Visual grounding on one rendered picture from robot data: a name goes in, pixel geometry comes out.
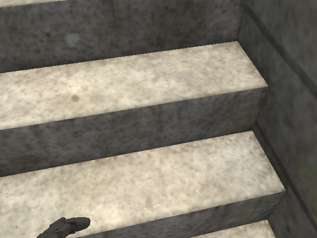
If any left robot hand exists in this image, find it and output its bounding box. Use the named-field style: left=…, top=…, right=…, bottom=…
left=37, top=217, right=91, bottom=238

